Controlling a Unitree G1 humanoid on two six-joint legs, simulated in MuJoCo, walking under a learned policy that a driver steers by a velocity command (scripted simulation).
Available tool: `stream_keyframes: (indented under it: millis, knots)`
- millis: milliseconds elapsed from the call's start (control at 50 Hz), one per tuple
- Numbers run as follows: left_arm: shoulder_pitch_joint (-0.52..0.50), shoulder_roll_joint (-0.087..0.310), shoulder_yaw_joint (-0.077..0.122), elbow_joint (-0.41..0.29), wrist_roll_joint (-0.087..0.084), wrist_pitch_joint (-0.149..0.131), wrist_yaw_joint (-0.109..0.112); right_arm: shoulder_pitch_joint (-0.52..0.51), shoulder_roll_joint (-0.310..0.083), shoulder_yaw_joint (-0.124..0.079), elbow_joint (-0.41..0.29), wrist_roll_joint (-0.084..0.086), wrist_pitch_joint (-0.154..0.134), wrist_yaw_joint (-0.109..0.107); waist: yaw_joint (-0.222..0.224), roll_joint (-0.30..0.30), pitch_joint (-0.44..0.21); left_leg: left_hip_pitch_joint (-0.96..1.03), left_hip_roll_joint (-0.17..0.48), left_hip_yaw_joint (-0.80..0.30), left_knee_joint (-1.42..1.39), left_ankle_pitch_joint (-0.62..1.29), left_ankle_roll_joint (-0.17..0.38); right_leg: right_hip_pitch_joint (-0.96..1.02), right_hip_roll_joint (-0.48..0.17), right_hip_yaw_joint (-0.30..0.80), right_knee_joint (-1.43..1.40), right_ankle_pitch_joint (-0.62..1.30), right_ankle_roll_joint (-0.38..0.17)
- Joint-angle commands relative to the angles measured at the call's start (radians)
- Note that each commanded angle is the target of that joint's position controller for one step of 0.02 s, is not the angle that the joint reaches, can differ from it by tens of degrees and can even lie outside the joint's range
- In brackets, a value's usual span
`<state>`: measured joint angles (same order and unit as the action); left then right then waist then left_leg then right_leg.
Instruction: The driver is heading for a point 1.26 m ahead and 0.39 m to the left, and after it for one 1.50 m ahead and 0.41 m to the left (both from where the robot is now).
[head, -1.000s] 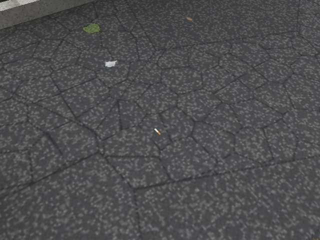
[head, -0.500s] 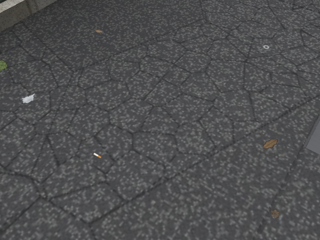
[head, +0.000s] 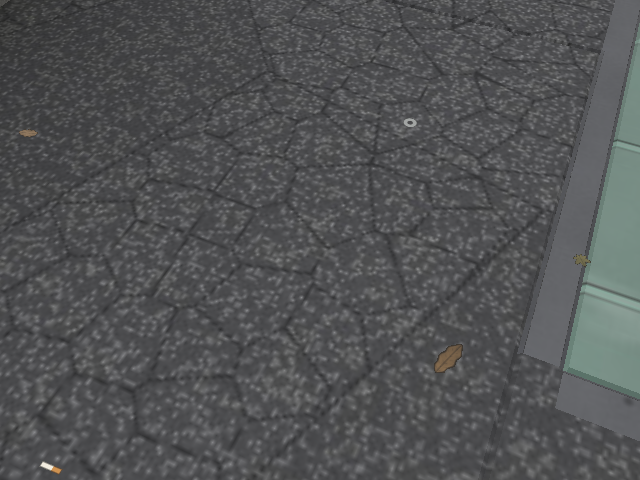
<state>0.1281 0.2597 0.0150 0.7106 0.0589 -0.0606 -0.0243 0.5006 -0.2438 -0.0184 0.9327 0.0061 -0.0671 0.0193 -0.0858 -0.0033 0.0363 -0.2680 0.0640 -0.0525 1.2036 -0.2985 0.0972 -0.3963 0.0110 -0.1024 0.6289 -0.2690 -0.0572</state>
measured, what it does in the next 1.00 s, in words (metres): walks ahead, turning left: left foot, then right foot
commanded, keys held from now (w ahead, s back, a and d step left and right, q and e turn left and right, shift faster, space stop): w+q+shift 0.62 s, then w+shift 0.38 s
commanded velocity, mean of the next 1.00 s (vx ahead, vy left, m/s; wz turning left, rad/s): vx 0.99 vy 0.00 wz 0.67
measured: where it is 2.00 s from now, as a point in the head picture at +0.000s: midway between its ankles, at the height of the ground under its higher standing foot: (76, 168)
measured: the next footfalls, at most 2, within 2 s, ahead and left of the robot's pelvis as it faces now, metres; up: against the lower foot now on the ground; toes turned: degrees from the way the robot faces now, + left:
left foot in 0.36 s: +0.49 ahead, +0.06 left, +0.00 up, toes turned +20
right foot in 0.76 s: +0.95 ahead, +0.09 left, +0.00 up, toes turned +39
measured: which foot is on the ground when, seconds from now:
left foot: up 0.00-0.34, down 0.36-0.78, up 0.80-1.00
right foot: down 0.00-0.32, up 0.34-0.74, down 0.76-1.00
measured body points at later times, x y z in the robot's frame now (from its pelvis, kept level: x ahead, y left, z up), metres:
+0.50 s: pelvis +0.44 +0.04 -0.01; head +0.46 +0.04 +0.44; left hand +0.53 +0.32 -0.09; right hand +0.56 -0.22 -0.14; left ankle +0.45 +0.04 -0.72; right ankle +0.44 -0.15 -0.60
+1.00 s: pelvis +0.89 +0.18 +0.02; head +0.90 +0.19 +0.47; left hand +0.67 +0.37 -0.11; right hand +1.20 +0.11 -0.07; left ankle +0.83 +0.29 -0.64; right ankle +0.92 +0.07 -0.72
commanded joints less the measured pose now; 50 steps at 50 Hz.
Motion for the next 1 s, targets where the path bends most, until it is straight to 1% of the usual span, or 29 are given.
stream_keyframes:
  millis: [20,80,160,240,280,320,340,360,380,400,420,440,460,480,520,600,640,680,720,740,760,780,800,820,840,860,880,920,1000]
  knots:
    - [0.157,0.115,0.047,0.023,-0.019,-0.023,0.017,-0.055,-0.085,-0.028,-0.084,-0.017,0.008,0.018,0.083,-0.081,-0.028,-0.369,0.073,-0.028,0.092,0.102,0.001,0.296,-0.277,0.332,-0.445,-0.155,-0.039]
    - [0.185,0.057,0.036,0.076,-0.046,-0.05,0.013,-0.134,-0.051,-0.033,-0.1,-0.022,0.049,0.034,0.058,-0.069,0.063,-0.458,0.085,-0.005,0.094,0.151,-0.009,0.266,-0.222,0.129,-0.503,0.059,0.01]
    - [0.217,0.029,0.027,0.111,-0.037,-0.071,0.008,-0.315,-0.034,-0.019,-0.177,-0.01,0.053,0.047,0.059,-0.093,0.123,-0.49,0.041,0.104,-0.064,0.326,0.001,0.241,-0.147,-0.099,-0.535,0.436,0.048]
    - [0.251,0.097,0.027,0.135,-0.04,-0.068,0.044,-0.428,-0.046,-0.002,-0.234,-0.017,0.043,0.068,0.044,-0.045,0.117,-0.352,-0.049,0.253,-0.381,0.396,0.052,0.345,-0.157,-0.201,-0.492,0.997,0.081]
    - [0.246,0.172,0.043,0.127,-0.038,-0.058,0.073,-0.355,-0.09,-0.011,-0.216,-0.015,0.051,0.067,-0.016,-0.092,0.025,-0.194,-0.117,0.291,-0.432,0.373,0.077,0.437,-0.203,-0.201,-0.338,1.363,0.091]
    - [0.153,0.236,0.064,0.091,-0.025,-0.027,0.089,-0.052,-0.178,-0.046,-0.135,-0.018,0.065,0.05,-0.18,-0.122,-0.125,0.118,-0.167,0.252,-0.429,0.254,0.119,0.41,-0.244,-0.165,0.04,1.524,0.082]
    - [0.084,0.248,0.071,0.067,-0.017,-0.01,0.084,0.166,-0.234,-0.078,-0.069,-0.018,0.066,0.031,-0.275,-0.086,-0.192,0.34,-0.151,0.157,-0.498,0.181,0.171,0.288,-0.237,-0.132,0.378,1.359,0.062]
    - [0.061,0.181,0.062,0.074,-0.021,-0.003,0.053,0.154,-0.255,-0.099,-0.053,0.001,0.061,0.008,-0.236,0.082,-0.124,0.417,-0.111,0.07,-0.615,0.154,0.215,0.095,-0.057,-0.131,0.803,0.392,0.046]
    - [0.083,0.03,0.016,-0.002,0.003,-0.026,0.04,0.039,-0.307,-0.108,-0.067,-0.005,0.067,0.001,-0.069,0.259,-0.045,0.484,-0.019,-0.203,-0.501,0.393,0.274,-0.292,0.059,-0.032,1.122,-0.245,0.06]
    - [0.13,0.04,0.003,-0.102,-0.024,-0.051,0.035,-0.008,-0.35,-0.114,-0.11,-0.023,0.067,-0.002,-0.012,0.237,-0.226,0.629,0.14,-0.635,-0.76,0.065,0.438,-0.49,0.051,0.177,1.16,-0.243,0.071]
    - [0.087,0.1,0.001,-0.1,-0.01,-0.075,0.032,-0.042,-0.279,-0.107,-0.135,-0.029,0.065,-0.009,-0.006,0.044,-0.138,0.52,0.182,-0.769,-0.969,-0.203,0.39,-0.525,-0.004,0.216,1.031,-0.162,0.05]
    - [0.067,0.131,0.008,-0.087,-0.011,-0.079,0.028,-0.091,-0.224,-0.095,-0.131,-0.032,0.059,-0.013,0.049,-0.07,-0.012,0.341,0.161,-0.707,-1.016,-0.232,0.336,-0.481,-0.049,0.208,0.915,-0.093,0.052]
    - [0.05,0.124,0.004,-0.086,0.009,-0.067,0.029,-0.119,-0.213,-0.088,-0.129,-0.026,0.045,-0.015,0.091,-0.107,0.036,0.206,0.121,-0.638,-1.014,-0.146,0.309,-0.421,-0.072,0.207,0.848,-0.092,0.066]
    - [0.057,0.116,-0.002,-0.087,0.022,-0.042,0.03,-0.137,-0.213,-0.084,-0.14,-0.021,0.024,-0.02,0.12,-0.118,0.061,0.086,0.077,-0.568,-1.014,-0.06,0.296,-0.354,-0.1,0.208,0.771,-0.088,0.089]
    - [0.016,0.095,-0.013,-0.108,0.024,-0.003,0.024,-0.158,-0.206,-0.076,-0.144,-0.014,-0.008,-0.02,0.14,-0.117,0.089,-0.109,-0.01,-0.427,-1.047,0.024,0.272,-0.241,-0.137,0.167,0.581,-0.064,0.128]
    - [-0.188,0.048,-0.037,-0.195,-0.018,0.0,0.005,-0.11,-0.223,-0.091,-0.138,-0.003,-0.022,-0.012,0.045,-0.022,0.074,-0.125,-0.109,-0.293,-1.028,0.328,0.194,-0.105,-0.103,0.099,0.149,0.275,0.128]
    - [-0.211,0.049,-0.037,-0.205,-0.032,-0.003,0.006,-0.071,-0.231,-0.099,-0.129,0.002,-0.021,-0.003,0.0,0.024,0.025,-0.013,-0.091,-0.293,-1.008,0.465,0.161,-0.057,-0.062,0.078,0.023,0.378,0.105]
    - [-0.212,0.07,-0.029,-0.205,-0.031,-0.012,0.009,-0.049,-0.225,-0.099,-0.118,-0.002,-0.023,-0.006,-0.013,0.05,0.001,0.105,-0.057,-0.292,-0.967,0.577,0.13,-0.012,-0.045,0.081,-0.078,0.401,0.075]
    - [-0.088,0.132,0.001,-0.165,-0.024,-0.019,0.021,-0.049,-0.254,-0.103,-0.11,-0.013,-0.028,-0.016,0.045,0.066,-0.091,0.245,-0.026,-0.293,-0.807,0.86,0.09,0.11,0.009,0.08,-0.107,0.294,0.046]
    - [0.066,0.176,0.025,-0.124,-0.031,-0.024,0.032,-0.081,-0.287,-0.107,-0.112,-0.026,-0.028,-0.015,0.138,0.074,-0.173,0.267,-0.02,-0.278,-0.632,0.948,0.071,0.241,0.019,0.076,-0.1,0.202,0.028]
    - [0.276,0.213,0.047,-0.066,-0.033,-0.025,0.049,-0.149,-0.278,-0.104,-0.125,-0.037,-0.03,-0.014,0.266,0.066,-0.25,0.16,-0.051,-0.243,-0.381,0.865,0.054,0.451,-0.027,0.09,-0.081,0.132,0.016]
    - [0.477,0.274,0.067,-0.023,-0.009,-0.027,0.068,-0.171,-0.152,-0.072,-0.154,-0.047,-0.039,-0.018,0.319,-0.085,-0.349,-0.035,-0.107,-0.187,-0.002,0.401,0.052,0.656,-0.212,0.322,-0.06,-0.229,0.012]
    - [0.375,0.361,0.087,-0.012,0.014,-0.026,0.049,0.034,-0.04,-0.037,-0.194,0.018,-0.042,-0.003,0.126,-0.485,-0.431,-0.337,-0.247,-0.122,0.225,-0.152,0.004,0.784,-0.435,1.017,-0.362,-0.414,-0.121]
    - [0.236,0.245,0.081,-0.048,0.002,-0.019,0.031,-0.035,-0.121,-0.032,-0.158,-0.017,-0.027,-0.018,0.126,-0.226,-0.263,-0.467,-0.138,-0.108,0.259,-0.061,0.025,0.669,-0.402,1.01,-0.402,-0.584,-0.148]
    - [0.179,0.161,0.065,-0.051,-0.008,-0.021,0.023,-0.15,-0.154,-0.039,-0.17,-0.029,-0.02,-0.01,0.135,-0.06,-0.159,-0.458,-0.098,-0.088,0.207,0.031,0.016,0.533,-0.357,0.807,-0.386,-0.467,-0.145]
    - [0.182,0.129,0.058,-0.023,-0.001,-0.023,0.018,-0.222,-0.15,-0.035,-0.191,-0.037,-0.018,0.0,0.131,0.021,-0.096,-0.434,-0.075,-0.079,0.155,0.049,0.014,0.425,-0.31,0.676,-0.389,-0.308,-0.133]
    - [0.221,0.107,0.049,0.015,-0.003,-0.03,0.019,-0.278,-0.135,-0.031,-0.22,-0.049,-0.014,0.012,0.124,0.013,-0.066,-0.426,-0.057,-0.092,0.11,0.041,0.015,0.366,-0.27,0.576,-0.39,-0.212,-0.12]
    - [0.279,0.078,0.038,0.078,-0.016,-0.047,0.016,-0.293,-0.093,-0.013,-0.242,-0.054,0.001,0.028,0.098,-0.057,-0.025,-0.435,-0.044,-0.104,0.05,0.023,0.01,0.313,-0.229,0.473,-0.427,-0.122,-0.104]
    - [0.326,0.114,0.041,0.12,-0.042,-0.069,0.012,-0.46,-0.094,0.01,-0.322,-0.058,0.003,0.039,0.091,-0.049,0.066,-0.537,-0.035,-0.05,-0.157,0.136,-0.015,0.268,-0.205,0.299,-0.537,0.103,-0.112]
